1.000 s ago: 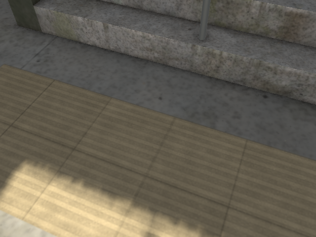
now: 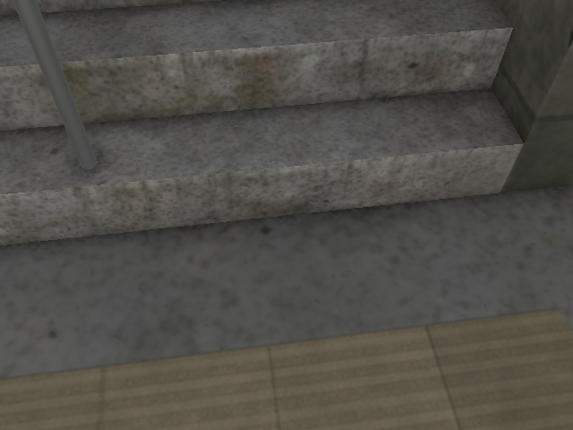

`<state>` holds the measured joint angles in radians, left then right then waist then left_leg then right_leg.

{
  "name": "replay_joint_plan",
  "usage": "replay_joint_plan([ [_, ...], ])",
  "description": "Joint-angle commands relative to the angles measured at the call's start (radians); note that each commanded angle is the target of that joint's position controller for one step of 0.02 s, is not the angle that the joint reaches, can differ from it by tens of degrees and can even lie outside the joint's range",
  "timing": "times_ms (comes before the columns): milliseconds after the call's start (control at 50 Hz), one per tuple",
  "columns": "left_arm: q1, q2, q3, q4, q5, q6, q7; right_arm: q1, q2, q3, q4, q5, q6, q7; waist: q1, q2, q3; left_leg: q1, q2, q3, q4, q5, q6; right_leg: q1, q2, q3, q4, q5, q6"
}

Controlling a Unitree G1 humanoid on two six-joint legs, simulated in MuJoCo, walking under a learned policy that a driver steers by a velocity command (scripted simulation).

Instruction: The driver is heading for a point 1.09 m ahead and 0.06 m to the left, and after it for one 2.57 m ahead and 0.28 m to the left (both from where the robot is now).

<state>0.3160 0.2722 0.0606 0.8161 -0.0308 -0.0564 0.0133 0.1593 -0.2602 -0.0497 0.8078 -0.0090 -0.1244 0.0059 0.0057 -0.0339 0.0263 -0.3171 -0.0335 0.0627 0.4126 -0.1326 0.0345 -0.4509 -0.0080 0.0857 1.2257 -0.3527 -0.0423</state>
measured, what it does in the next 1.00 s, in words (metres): walks ahead: right foot, then left foot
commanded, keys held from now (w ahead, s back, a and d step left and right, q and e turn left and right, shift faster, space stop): w+e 0.06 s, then w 0.80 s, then w+q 0.04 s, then q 0.10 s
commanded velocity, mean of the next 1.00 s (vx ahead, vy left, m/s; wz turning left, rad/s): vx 0.49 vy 0.00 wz -0.15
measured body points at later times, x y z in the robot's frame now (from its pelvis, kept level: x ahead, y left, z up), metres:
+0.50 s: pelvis +0.26 -0.09 +0.00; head +0.29 -0.10 +0.45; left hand +0.44 +0.15 -0.10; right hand +0.29 -0.37 -0.14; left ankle +0.20 +0.09 -0.64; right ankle +0.30 -0.18 -0.74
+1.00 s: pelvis +0.53 -0.07 +0.00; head +0.57 -0.06 +0.45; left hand +0.61 +0.18 -0.14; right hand +0.59 -0.35 -0.12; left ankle +0.59 -0.01 -0.74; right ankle +0.41 -0.19 -0.66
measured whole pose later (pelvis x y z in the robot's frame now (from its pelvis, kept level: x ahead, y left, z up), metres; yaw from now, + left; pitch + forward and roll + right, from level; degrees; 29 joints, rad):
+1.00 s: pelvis +0.53 -0.07 +0.00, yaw -6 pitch +1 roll -1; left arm 0.30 0.26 0.04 0.88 0.03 -0.08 -0.01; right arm 0.22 -0.25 -0.05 0.86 -0.02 -0.07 0.02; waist 0.01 -0.03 0.06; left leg -0.32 -0.03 0.07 0.47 -0.15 0.08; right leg -0.33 0.00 -0.01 1.05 -0.36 -0.05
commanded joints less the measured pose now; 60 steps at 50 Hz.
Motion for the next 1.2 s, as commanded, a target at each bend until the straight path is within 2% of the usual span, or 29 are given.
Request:
replay_joint_plan([
  [20,0.027,0.029,0.012,-0.084,-0.004,0.005,-0.006,0.031,-0.083,-0.023,-0.022,0.0,-0.014,0.004,-0.001,0.108,-0.042,0.16,0.284,-0.255,-0.26,0.036,0.171,-0.182,-0.122,0.029,-0.008,0.061,0.003],
  [100,-0.06,0.021,0.005,-0.142,0.012,0.011,-0.006,0.072,-0.134,-0.041,0.014,0.004,-0.02,0.007,-0.008,0.069,-0.011,0.169,0.301,-0.149,-0.297,0.155,0.201,-0.266,-0.135,0.038,-0.155,0.176,0.015],
  [180,-0.185,0.011,-0.011,-0.176,0.016,-0.011,-0.031,0.096,-0.157,-0.04,0.034,0.017,-0.004,0.007,-0.042,0.067,0.012,0.185,0.255,-0.032,-0.288,0.191,0.171,-0.213,-0.108,-0.031,-0.43,0.359,0.007],
  [280,-0.324,0.034,-0.014,-0.242,0.008,-0.018,-0.055,0.186,-0.199,-0.043,0.08,0.04,0.027,0.008,-0.077,0.097,0.046,0.305,0.312,-0.04,-0.235,0.166,0.144,-0.184,-0.076,-0.097,-0.602,0.264,-0.018],
  [320,-0.279,0.064,-0.001,-0.243,0.013,-0.021,-0.058,0.178,-0.215,-0.044,0.088,0.046,0.042,0.005,-0.029,0.121,0.014,0.344,0.322,-0.028,-0.141,0.341,0.121,-0.082,-0.035,-0.132,-0.662,0.198,-0.051],
  [360,0.005,0.156,0.051,-0.158,0.02,-0.019,-0.045,0.173,-0.182,-0.027,0.086,0.035,0.05,-0.003,0.112,0.093,-0.161,0.217,0.237,0.06,0.221,0.515,0.06,0.348,0.007,-0.142,-0.698,0.258,-0.104],
  [380,0.171,0.261,0.079,-0.134,0.031,-0.011,-0.027,0.191,-0.109,0.0,0.047,0.007,0.039,-0.004,0.148,-0.091,-0.301,-0.092,0.15,0.096,0.603,0.165,0.003,0.68,-0.238,0.206,-0.708,0.25,-0.2],
  [400,0.175,0.294,0.074,-0.135,0.03,-0.015,-0.031,0.265,-0.043,0.022,0.044,0.014,0.011,0.006,0.084,-0.25,-0.417,-0.353,0.014,-0.057,0.85,-0.451,-0.019,0.83,-0.403,0.652,-0.879,0.142,-0.323],
  [420,0.143,0.195,0.048,-0.138,0.028,-0.023,-0.037,0.186,-0.149,-0.006,0.041,0.047,-0.003,0.012,0.107,-0.13,-0.329,-0.46,0.072,-0.138,0.936,-0.416,-0.006,0.768,-0.374,0.585,-0.907,0.122,-0.281],
  [440,0.072,0.159,0.036,-0.144,0.024,-0.027,-0.039,0.119,-0.157,-0.01,0.017,0.058,-0.009,0.014,0.084,-0.104,-0.204,-0.488,0.118,-0.116,0.913,-0.317,0.008,0.634,-0.335,0.414,-0.91,0.212,-0.242],
  [460,-0.002,0.128,0.027,-0.152,0.024,-0.027,-0.042,0.09,-0.141,-0.009,0.018,0.042,-0.006,0.007,0.049,-0.029,-0.149,-0.444,0.158,-0.109,0.855,-0.233,0.006,0.503,-0.285,0.303,-0.928,0.291,-0.216],
  [480,-0.048,0.098,0.019,-0.157,0.028,-0.03,-0.046,0.09,-0.135,-0.014,0.021,0.026,0.004,0.004,0.015,-0.031,-0.107,-0.39,0.184,-0.113,0.797,-0.177,0.002,0.401,-0.247,0.224,-0.963,0.35,-0.201],
  [500,-0.069,0.083,0.016,-0.156,0.033,-0.036,-0.047,0.116,-0.121,-0.014,0.027,0.026,0.018,0.006,-0.014,-0.049,-0.102,-0.329,0.198,-0.121,0.772,-0.139,-0.002,0.341,-0.228,0.183,-1.001,0.362,-0.197],
  [560,-0.059,0.101,0.023,-0.127,0.032,-0.058,-0.043,0.114,-0.089,-0.012,0.024,0.019,0.049,0.002,-0.041,-0.031,-0.068,-0.326,0.193,-0.114,0.694,-0.055,-0.025,0.29,-0.21,0.098,-1.064,0.457,-0.215],
  [640,0.003,0.116,0.027,-0.081,0.029,-0.053,-0.023,-0.019,-0.07,-0.007,-0.018,0.01,0.05,0.003,-0.005,-0.018,-0.012,-0.395,0.181,-0.109,0.453,0.128,-0.045,0.325,-0.188,0.021,-1.096,0.456,-0.192],
  [660,0.069,0.1,0.017,-0.038,0.045,-0.048,-0.034,-0.02,-0.033,0.01,-0.02,-0.062,0.077,0.033,-0.009,-0.028,0.009,-0.316,0.151,-0.018,0.396,0.142,-0.048,0.28,-0.141,-0.046,-1.099,0.463,-0.159],
  [680,0.081,0.092,0.016,-0.029,0.047,-0.048,-0.038,-0.051,-0.022,0.014,-0.028,-0.056,0.087,0.046,0.007,-0.051,0.026,-0.273,0.142,-0.002,0.338,0.184,-0.042,0.256,-0.123,-0.07,-1.099,0.453,-0.142],
  [740,0.104,0.122,0.024,-0.007,0.053,-0.044,-0.037,-0.139,-0.052,0.012,-0.059,-0.028,0.091,0.055,0.034,-0.063,0.045,-0.241,0.128,0.001,0.24,0.188,-0.023,0.316,-0.161,-0.045,-1.101,0.381,-0.135],
  [820,0.091,0.15,0.034,0.022,0.061,-0.034,-0.021,-0.114,-0.093,0.0,-0.074,-0.028,0.072,0.047,0.005,-0.051,0.045,-0.204,0.104,-0.014,0.141,0.004,0.034,0.475,-0.231,-0.008,-1.012,0.49,-0.122],
  [860,0.072,0.142,0.03,0.037,0.067,-0.029,-0.019,0.089,-0.11,-0.015,-0.01,-0.032,0.054,0.027,-0.083,-0.01,-0.058,0.043,0.041,0.019,0.043,-0.033,0.072,0.477,-0.173,-0.063,-0.745,0.723,-0.094],
  [880,0.074,0.102,0.014,0.018,0.068,-0.03,-0.018,0.276,-0.166,-0.03,0.038,-0.05,0.043,0.014,-0.142,0.074,-0.197,0.283,0.153,-0.104,0.031,-0.089,0.113,0.361,-0.113,-0.121,-0.478,0.572,-0.074],
  [900,0.189,0.023,-0.005,-0.011,0.029,-0.036,-0.022,0.332,-0.303,-0.068,0.044,-0.06,0.039,0.002,-0.08,0.365,-0.272,0.57,0.41,-0.597,-0.069,-0.228,0.231,-0.034,0.053,-0.178,-0.145,0.104,-0.027],
  [920,0.155,0.09,0.007,0.017,0.054,-0.039,-0.016,0.261,-0.245,-0.06,0.039,-0.021,0.051,0.009,-0.068,0.296,-0.237,0.54,0.413,-0.78,-0.196,-0.204,0.242,-0.168,0.07,-0.06,-0.043,-0.138,-0.033],
  [940,0.101,0.106,0.01,0.02,0.051,-0.039,-0.018,0.171,-0.182,-0.044,0.02,-0.009,0.054,0.012,-0.033,0.171,-0.118,0.428,0.378,-0.587,-0.16,-0.072,0.23,-0.182,-0.003,-0.044,-0.023,-0.058,-0.036],
  [960,0.055,0.091,0.003,0.02,0.052,-0.042,-0.019,0.137,-0.127,-0.03,0.018,-0.007,0.05,0.016,-0.026,0.081,-0.074,0.335,0.339,-0.476,-0.151,0.165,0.223,-0.146,-0.031,-0.052,-0.057,-0.004,-0.027],
  [1000,0.03,0.064,-0.004,0.021,0.069,-0.022,-0.013,0.12,-0.085,-0.016,0.039,0.004,0.039,0.012,0.013,0.084,-0.042,0.222,0.264,-0.302,-0.147,0.539,0.183,-0.049,-0.064,-0.057,-0.144,0.028,0.004],
  [1060,0.04,0.044,-0.013,0.028,0.073,0.016,-0.011,0.135,-0.131,-0.03,0.058,0.006,0.023,0.019,0.041,0.1,-0.089,0.187,0.221,-0.206,-0.106,0.849,0.199,0.014,-0.027,-0.081,-0.19,0.057,0.049],
  [1160,-0.089,0.057,-0.017,0.007,0.061,0.035,0.014,0.175,-0.152,-0.037,0.07,0.001,0.057,0.0,0.001,0.125,-0.079,0.2,0.203,-0.24,-0.092,0.695,0.193,-0.045,-0.021,-0.081,-0.345,0.111,0.075],
  [1200,-0.139,0.06,-0.018,-0.005,0.059,0.033,0.01,0.176,-0.152,-0.038,0.066,-0.002,0.073,-0.005,-0.019,0.145,-0.073,0.207,0.193,-0.256,-0.067,0.696,0.187,-0.044,-0.009,-0.083,-0.385,0.141,0.072],
])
